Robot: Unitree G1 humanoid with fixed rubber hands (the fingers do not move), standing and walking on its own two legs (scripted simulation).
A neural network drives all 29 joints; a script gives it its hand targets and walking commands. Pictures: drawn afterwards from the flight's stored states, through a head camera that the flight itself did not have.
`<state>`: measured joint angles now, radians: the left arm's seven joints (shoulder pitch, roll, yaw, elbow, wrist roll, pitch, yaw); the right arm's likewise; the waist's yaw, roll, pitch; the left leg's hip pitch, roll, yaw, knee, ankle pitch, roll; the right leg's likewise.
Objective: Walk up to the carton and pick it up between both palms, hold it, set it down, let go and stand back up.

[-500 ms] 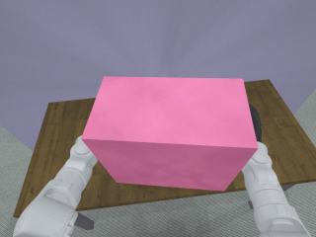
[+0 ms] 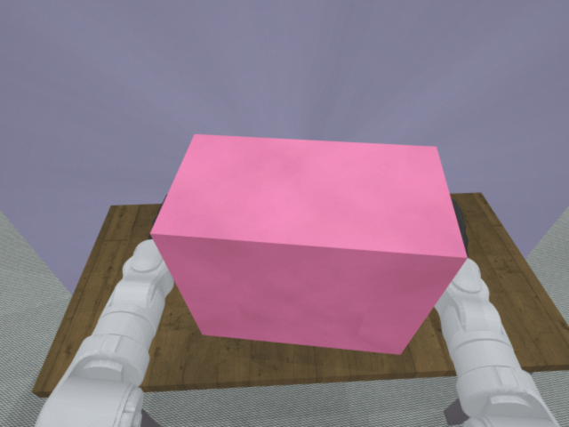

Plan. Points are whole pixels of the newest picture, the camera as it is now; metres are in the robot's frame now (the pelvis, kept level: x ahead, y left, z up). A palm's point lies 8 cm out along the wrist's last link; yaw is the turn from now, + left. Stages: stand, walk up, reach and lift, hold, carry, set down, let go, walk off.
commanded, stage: reach and lift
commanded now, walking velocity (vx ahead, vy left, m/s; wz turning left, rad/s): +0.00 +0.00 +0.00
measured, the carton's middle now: (304, 252) +0.35 -0.02 +0.07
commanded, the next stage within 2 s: hold in 1.50 s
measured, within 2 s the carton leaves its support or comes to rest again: neither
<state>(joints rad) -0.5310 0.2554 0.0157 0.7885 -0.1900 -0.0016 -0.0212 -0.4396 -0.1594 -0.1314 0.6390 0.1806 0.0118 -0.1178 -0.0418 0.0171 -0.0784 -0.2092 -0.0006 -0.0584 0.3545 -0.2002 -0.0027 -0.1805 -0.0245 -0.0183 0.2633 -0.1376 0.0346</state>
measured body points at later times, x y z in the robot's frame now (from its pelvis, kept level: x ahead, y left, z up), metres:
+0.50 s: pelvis -0.01 -0.01 +0.00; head -0.03 +0.00 +0.45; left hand +0.36 +0.18 +0.12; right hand +0.35 -0.23 +0.13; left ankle -0.01 +0.12 -0.75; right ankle -0.01 -0.14 -0.75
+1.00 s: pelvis -0.02 -0.01 +0.00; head -0.05 +0.01 +0.45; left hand +0.35 +0.19 +0.14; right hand +0.35 -0.23 +0.15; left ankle -0.01 +0.12 -0.75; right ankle -0.01 -0.14 -0.75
